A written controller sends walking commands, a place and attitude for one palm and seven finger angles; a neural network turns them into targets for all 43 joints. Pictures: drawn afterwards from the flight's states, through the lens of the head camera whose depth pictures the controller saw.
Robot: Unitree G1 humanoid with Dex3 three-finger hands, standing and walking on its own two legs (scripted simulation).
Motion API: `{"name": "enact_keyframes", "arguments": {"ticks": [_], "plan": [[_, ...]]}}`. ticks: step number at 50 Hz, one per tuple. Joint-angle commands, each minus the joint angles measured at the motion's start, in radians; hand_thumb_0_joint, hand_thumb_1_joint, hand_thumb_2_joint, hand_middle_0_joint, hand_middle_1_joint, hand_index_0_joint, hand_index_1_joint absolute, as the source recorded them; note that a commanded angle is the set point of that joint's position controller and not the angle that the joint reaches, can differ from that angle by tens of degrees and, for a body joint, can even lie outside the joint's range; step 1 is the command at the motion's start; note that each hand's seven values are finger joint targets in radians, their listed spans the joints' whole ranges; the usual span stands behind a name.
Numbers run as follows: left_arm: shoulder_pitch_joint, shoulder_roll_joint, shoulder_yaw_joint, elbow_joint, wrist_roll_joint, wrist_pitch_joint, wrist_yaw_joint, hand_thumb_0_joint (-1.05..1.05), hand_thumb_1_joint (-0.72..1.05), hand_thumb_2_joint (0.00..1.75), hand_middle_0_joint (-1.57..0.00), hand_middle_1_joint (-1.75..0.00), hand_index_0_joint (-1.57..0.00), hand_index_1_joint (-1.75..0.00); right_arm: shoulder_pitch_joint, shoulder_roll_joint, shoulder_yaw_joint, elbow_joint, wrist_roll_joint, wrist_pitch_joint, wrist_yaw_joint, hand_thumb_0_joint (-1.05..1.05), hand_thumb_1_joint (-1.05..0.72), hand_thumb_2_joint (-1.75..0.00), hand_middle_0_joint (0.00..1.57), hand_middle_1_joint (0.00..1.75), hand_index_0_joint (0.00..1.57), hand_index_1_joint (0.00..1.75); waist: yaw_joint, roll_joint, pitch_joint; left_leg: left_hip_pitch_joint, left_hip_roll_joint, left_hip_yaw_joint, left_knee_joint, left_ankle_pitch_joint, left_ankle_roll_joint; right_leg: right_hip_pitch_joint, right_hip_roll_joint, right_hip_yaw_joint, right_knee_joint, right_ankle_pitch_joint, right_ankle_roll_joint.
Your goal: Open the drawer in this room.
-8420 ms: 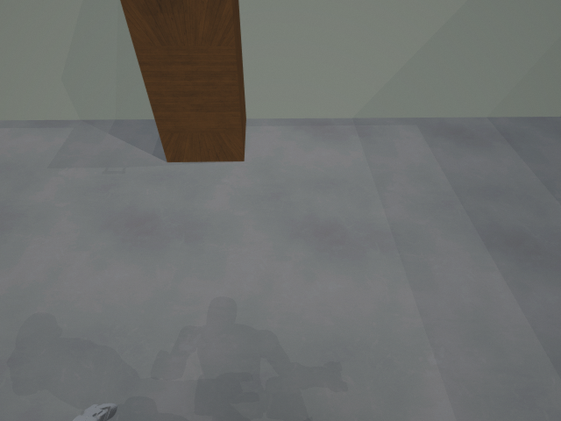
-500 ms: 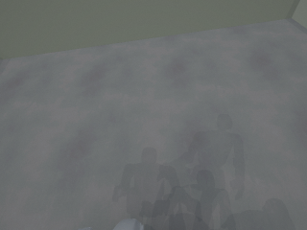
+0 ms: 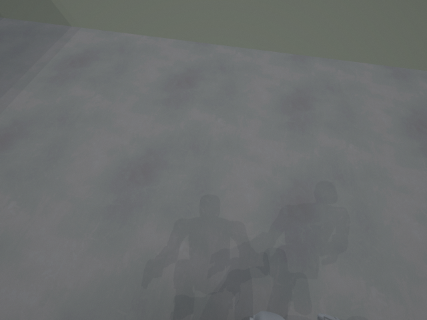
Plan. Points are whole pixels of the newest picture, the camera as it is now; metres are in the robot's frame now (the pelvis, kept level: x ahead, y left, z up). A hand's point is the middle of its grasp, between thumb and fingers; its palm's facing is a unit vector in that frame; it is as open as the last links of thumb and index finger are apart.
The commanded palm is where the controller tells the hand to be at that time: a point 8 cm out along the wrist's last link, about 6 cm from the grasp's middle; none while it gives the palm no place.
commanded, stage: turn or walk to find it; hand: left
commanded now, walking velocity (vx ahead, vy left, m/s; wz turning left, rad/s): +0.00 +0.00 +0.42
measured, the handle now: out of the picture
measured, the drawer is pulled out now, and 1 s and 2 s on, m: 0.00 0.00 0.00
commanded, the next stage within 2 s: none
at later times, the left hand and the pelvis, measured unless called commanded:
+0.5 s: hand out of the picture +0.02 +0.14 -0.15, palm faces +0.22 -0.94 -0.27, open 7.4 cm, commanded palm none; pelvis -0.02 -0.06 +0.00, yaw +14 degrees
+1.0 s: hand out of the picture -0.12 +0.21 -0.17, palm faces +0.46 -0.86 -0.23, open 7.4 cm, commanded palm none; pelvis -0.07 +0.00 +0.00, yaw +25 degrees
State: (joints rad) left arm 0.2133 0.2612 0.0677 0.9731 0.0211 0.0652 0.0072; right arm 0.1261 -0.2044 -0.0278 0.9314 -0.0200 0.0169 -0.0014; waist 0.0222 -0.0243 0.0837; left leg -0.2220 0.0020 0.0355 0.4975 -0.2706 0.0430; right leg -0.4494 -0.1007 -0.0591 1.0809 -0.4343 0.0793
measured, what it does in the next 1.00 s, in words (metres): steps on the spot, turning left: right foot, then left foot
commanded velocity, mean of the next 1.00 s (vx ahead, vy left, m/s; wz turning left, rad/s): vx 0.00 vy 0.00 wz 0.42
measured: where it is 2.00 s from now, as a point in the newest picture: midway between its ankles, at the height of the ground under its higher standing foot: outside the picture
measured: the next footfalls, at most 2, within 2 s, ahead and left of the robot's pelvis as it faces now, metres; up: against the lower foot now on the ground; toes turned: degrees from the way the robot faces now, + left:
right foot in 0.28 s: +0.03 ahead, -0.15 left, +0.00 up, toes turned +2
left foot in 0.74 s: -0.05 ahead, +0.09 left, +0.00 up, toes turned +26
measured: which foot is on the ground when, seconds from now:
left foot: down 0.00-0.28, up 0.30-0.72, down 0.74-1.00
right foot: up 0.00-0.26, down 0.28-0.76, up 0.78-1.00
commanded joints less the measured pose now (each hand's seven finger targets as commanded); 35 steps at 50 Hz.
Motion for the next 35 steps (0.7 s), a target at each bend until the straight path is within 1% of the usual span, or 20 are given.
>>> {"name": "enact_keyframes", "arguments": {"ticks": [1, 5, 8, 10, 11, 12, 13, 14, 15, 16, 17, 18, 19, 20, 22, 25, 30, 33, 34, 35], "plan": [[-0.017, 0.055, 0.006, -0.084, -0.005, -0.026, 0.007, 0.0, 0.9, 0.9, -0.2, -0.3, -0.2, -0.3, 0.068, -0.202, -0.057, -0.037, 0.001, -0.009, -0.015, 0.0, -0.9, -0.9, 0.2, 0.3, 0.2, 0.3, -0.036, 0.143, -0.106, 0.12, 0.236, -0.219, -0.164, 0.506, 0.12, -0.054, -0.002, 0.03, -0.043, 0.031, 0.013], [-0.056, 0.045, 0.003, -0.112, -0.007, -0.026, 0.01, 0.0, 0.9, 0.9, -0.2, -0.3, -0.2, -0.3, 0.082, -0.205, -0.064, -0.041, -0.005, -0.003, -0.011, 0.0, -0.9, -0.9, 0.2, 0.3, 0.2, 0.3, -0.05, 0.173, -0.1, 0.092, 0.24, -0.276, -0.168, 0.406, 0.136, -0.017, 0.012, 0.031, -0.166, -0.004, 0.009], [-0.051, 0.034, 0.0, -0.119, -0.011, -0.035, 0.011, 0.0, 0.9, 0.9, -0.2, -0.3, -0.2, -0.3, 0.071, -0.209, -0.071, -0.048, -0.009, 0.003, -0.009, 0.0, -0.9, -0.9, 0.2, 0.3, 0.2, 0.3, -0.046, 0.186, -0.104, 0.049, 0.223, -0.311, -0.137, 0.424, 0.131, 0.075, 0.044, 0.011, -0.317, -0.009, -0.002], [-0.023, 0.037, 0.002, -0.115, -0.014, -0.043, 0.013, 0.0, 0.9, 0.9, -0.2, -0.3, -0.2, -0.3, 0.069, -0.204, -0.073, -0.049, -0.008, 0.005, -0.007, 0.0, -0.9, -0.9, 0.2, 0.3, 0.2, 0.3, -0.033, 0.187, -0.12, 0.02, 0.203, -0.326, -0.103, 0.45, 0.116, 0.152, 0.065, 0.003, -0.433, 0.05, -0.01], [0.014, 0.041, 0.005, -0.107, -0.016, -0.048, 0.014, 0.0, 0.9, 0.9, -0.2, -0.3, -0.2, -0.3, 0.059, -0.202, -0.074, -0.055, -0.004, 0.006, -0.007, 0.0, -0.9, -0.9, 0.2, 0.3, 0.2, 0.3, -0.011, 0.176, -0.132, -0.024, 0.186, -0.322, -0.073, 0.413, 0.097, 0.232, 0.064, -0.001, -0.533, 0.133, -0.012], [0.046, 0.058, 0.009, -0.1, -0.013, -0.056, 0.017, 0.0, 0.9, 0.9, -0.2, -0.3, -0.2, -0.3, 0.052, -0.187, -0.074, -0.058, 0.001, 0.006, -0.004, 0.0, -0.9, -0.9, 0.2, 0.3, 0.2, 0.3, 0.006, 0.132, -0.142, -0.088, 0.147, -0.302, -0.031, 0.325, 0.058, 0.331, 0.047, 0.005, -0.657, 0.233, -0.017], [0.077, 0.114, 0.02, -0.096, -0.003, -0.067, 0.023, 0.0, 0.9, 0.9, -0.2, -0.3, -0.2, -0.3, 0.07, -0.141, -0.068, -0.062, 0.011, 0.004, 0.0, 0.0, -0.9, -0.9, 0.2, 0.3, 0.2, 0.3, 0.016, -0.013, -0.174, -0.209, 0.074, -0.23, 0.088, 0.139, 0.0, 0.465, -0.091, 0.129, -0.753, 0.263, -0.05], [0.09, 0.205, 0.037, -0.099, 0.011, -0.074, 0.029, 0.0, 0.9, 0.9, -0.2, -0.3, -0.2, -0.3, 0.063, -0.076, -0.055, -0.092, 0.011, 0.006, 0.004, 0.0, -0.9, -0.9, 0.2, 0.3, 0.2, 0.3, 0.027, -0.291, -0.148, -0.372, -0.068, -0.073, 0.32, -0.248, -0.069, 0.495, -0.339, 0.369, -0.793, 0.404, -0.156], [0.087, 0.203, 0.029, -0.112, 0.001, -0.068, 0.03, 0.0, 0.9, 0.9, -0.2, -0.3, -0.2, -0.3, 0.041, -0.125, -0.069, -0.093, 0.005, 0.018, 0.0, 0.0, -0.9, -0.9, 0.2, 0.3, 0.2, 0.3, 0.035, -0.212, -0.144, -0.33, -0.036, -0.111, 0.509, -0.324, -0.065, 0.354, -0.403, 0.356, -0.801, 0.445, -0.23], [0.018, 0.152, 0.029, -0.12, -0.001, -0.071, 0.034, 0.0, 0.9, 0.9, -0.2, -0.3, -0.2, -0.3, 0.054, -0.124, -0.073, -0.071, -0.002, 0.029, 0.003, 0.0, -0.9, -0.9, 0.2, 0.3, 0.2, 0.3, -0.001, -0.19, -0.111, -0.34, -0.014, -0.141, 0.616, -0.264, -0.066, 0.308, -0.339, 0.278, -0.813, 0.4, -0.229], [-0.029, 0.133, 0.022, -0.132, -0.003, -0.071, 0.031, 0.0, 0.9, 0.9, -0.2, -0.3, -0.2, -0.3, 0.072, -0.125, -0.077, -0.044, -0.002, 0.036, 0.008, 0.0, -0.9, -0.9, 0.2, 0.3, 0.2, 0.3, -0.022, -0.168, -0.083, -0.34, -0.006, -0.126, 0.686, -0.213, -0.073, 0.278, -0.288, 0.227, -0.806, 0.374, -0.205], [-0.059, 0.107, 0.009, -0.14, -0.005, -0.073, 0.027, 0.0, 0.9, 0.9, -0.2, -0.3, -0.2, -0.3, 0.098, -0.124, -0.076, -0.024, -0.003, 0.038, 0.013, 0.0, -0.9, -0.9, 0.2, 0.3, 0.2, 0.3, -0.043, -0.129, -0.069, -0.344, 0.005, -0.11, 0.724, -0.152, -0.083, 0.281, -0.237, 0.147, -0.784, 0.402, -0.182], [-0.073, 0.083, 0.005, -0.141, -0.005, -0.075, 0.028, 0.0, 0.9, 0.9, -0.2, -0.3, -0.2, -0.3, 0.116, -0.116, -0.075, -0.012, -0.002, 0.038, 0.018, 0.0, -0.9, -0.9, 0.2, 0.3, 0.2, 0.3, -0.053, -0.124, -0.067, -0.341, 0.018, -0.094, 0.727, -0.116, -0.091, 0.285, -0.216, 0.094, -0.767, 0.469, -0.171], [-0.058, 0.079, 0.002, -0.139, -0.004, -0.079, 0.027, 0.0, 0.9, 0.9, -0.2, -0.3, -0.2, -0.3, 0.124, -0.104, -0.072, -0.006, -0.001, 0.04, 0.02, 0.0, -0.9, -0.9, 0.2, 0.3, 0.2, 0.3, -0.052, -0.13, -0.063, -0.337, 0.016, -0.081, 0.726, -0.091, -0.1, 0.296, -0.198, 0.052, -0.761, 0.503, -0.161], [-0.01, 0.079, 0.001, -0.122, -0.004, -0.083, 0.027, 0.0, 0.9, 0.9, -0.2, -0.3, -0.2, -0.3, 0.113, -0.105, -0.068, -0.002, -0.001, 0.043, 0.019, 0.0, -0.9, -0.9, 0.2, 0.3, 0.2, 0.3, -0.034, -0.155, -0.069, -0.341, 0.024, -0.069, 0.706, -0.078, -0.113, 0.33, -0.199, 0.033, -0.758, 0.545, -0.166], [0.03, 0.097, 0.008, -0.104, 0.002, -0.081, 0.029, 0.0, 0.9, 0.9, -0.2, -0.3, -0.2, -0.3, 0.07, -0.097, -0.062, -0.009, 0.0, 0.044, 0.019, 0.0, -0.9, -0.9, 0.2, 0.3, 0.2, 0.3, -0.012, -0.151, -0.065, -0.33, 0.038, -0.044, 0.614, -0.112, -0.123, 0.364, -0.225, 0.017, -0.754, 0.556, -0.185], [0.077, 0.136, 0.021, -0.073, 0.012, -0.071, 0.028, 0.0, 0.9, 0.9, -0.2, -0.3, -0.2, -0.3, -0.007, -0.082, -0.046, -0.027, 0.007, 0.035, 0.018, 0.0, -0.9, -0.9, 0.2, 0.3, 0.2, 0.3, 0.024, -0.164, -0.067, -0.242, 0.045, 0.013, 0.392, -0.19, -0.113, 0.368, -0.267, 0.004, -0.72, 0.608, -0.216], [0.07, 0.157, 0.029, -0.065, 0.013, -0.065, 0.025, 0.0, 0.9, 0.9, -0.2, -0.3, -0.2, -0.3, -0.001, -0.08, -0.04, -0.035, 0.011, 0.024, 0.016, 0.0, -0.9, -0.9, 0.2, 0.3, 0.2, 0.3, 0.021, -0.183, -0.092, -0.16, 0.036, 0.046, 0.252, -0.188, -0.096, 0.358, -0.282, -0.006, -0.676, 0.614, -0.215], [0.056, 0.157, 0.03, -0.058, 0.013, -0.064, 0.023, 0.0, 0.9, 0.9, -0.2, -0.3, -0.2, -0.3, 0.022, -0.082, -0.04, -0.031, 0.013, 0.019, 0.015, 0.0, -0.9, -0.9, 0.2, 0.3, 0.2, 0.3, 0.006, -0.179, -0.102, -0.119, 0.032, 0.054, 0.167, -0.15, -0.091, 0.354, -0.275, -0.024, -0.642, 0.607, -0.196], [0.051, 0.157, 0.032, -0.061, 0.008, -0.06, 0.022, 0.0, 0.9, 0.9, -0.2, -0.3, -0.2, -0.3, 0.054, -0.09, -0.042, -0.025, 0.01, 0.014, 0.014, 0.0, -0.9, -0.9, 0.2, 0.3, 0.2, 0.3, -0.013, -0.156, -0.122, -0.047, 0.027, 0.064, 0.068, -0.056, -0.085, 0.327, -0.257, -0.052, -0.597, 0.568, -0.165]]}}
